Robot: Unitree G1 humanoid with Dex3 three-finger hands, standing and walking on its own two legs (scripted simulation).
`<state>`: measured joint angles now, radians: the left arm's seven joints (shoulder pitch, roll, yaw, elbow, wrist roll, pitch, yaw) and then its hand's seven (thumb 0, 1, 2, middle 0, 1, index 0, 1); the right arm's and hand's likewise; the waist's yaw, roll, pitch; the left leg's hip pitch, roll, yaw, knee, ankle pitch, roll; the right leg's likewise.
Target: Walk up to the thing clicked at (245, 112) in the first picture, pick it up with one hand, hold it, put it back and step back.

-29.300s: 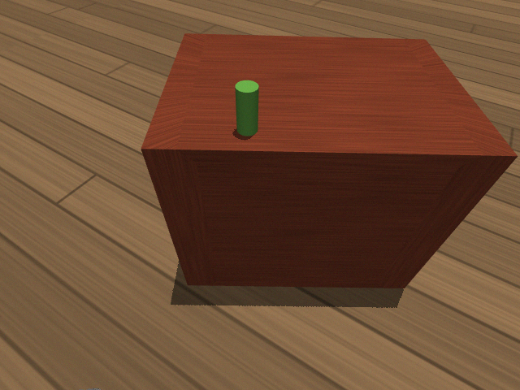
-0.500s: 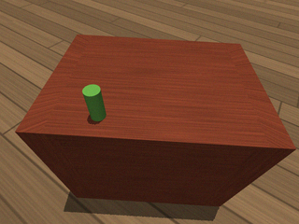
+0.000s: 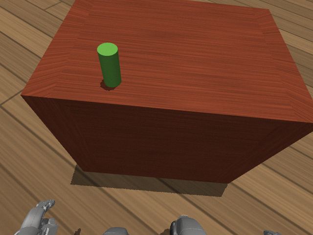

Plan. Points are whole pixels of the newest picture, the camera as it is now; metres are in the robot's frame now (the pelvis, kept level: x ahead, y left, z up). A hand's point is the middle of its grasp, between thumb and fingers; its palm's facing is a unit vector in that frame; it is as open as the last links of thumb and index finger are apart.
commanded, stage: step back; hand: left
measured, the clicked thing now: (110, 66) +0.54 +0.15 +0.06
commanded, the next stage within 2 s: none
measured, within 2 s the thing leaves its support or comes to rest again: neither
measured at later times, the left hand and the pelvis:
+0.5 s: hand out of the picture +0.03 +0.25 -0.14, palm faces -0.13 -0.91 -0.40, open 7.4 cm; pelvis -0.10 +0.00 +0.00, yaw -6 degrees
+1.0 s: hand out of the picture -0.10 +0.26 -0.14, palm faces -0.04 -0.94 -0.33, open 7.4 cm; pelvis -0.23 +0.01 +0.01, yaw -2 degrees
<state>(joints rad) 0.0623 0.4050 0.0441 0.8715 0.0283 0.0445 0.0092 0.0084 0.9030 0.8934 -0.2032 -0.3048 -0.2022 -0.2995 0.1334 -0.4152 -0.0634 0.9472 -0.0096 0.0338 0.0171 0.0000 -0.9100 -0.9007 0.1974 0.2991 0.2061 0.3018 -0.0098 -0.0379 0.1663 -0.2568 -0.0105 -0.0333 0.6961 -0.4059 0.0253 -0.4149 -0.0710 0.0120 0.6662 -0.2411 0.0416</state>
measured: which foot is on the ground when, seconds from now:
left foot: down 0.00-0.48, up 0.50-0.82, down 0.84-1.00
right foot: down 0.00-0.02, up 0.04-0.42, down 0.44-0.86, up 0.88-1.00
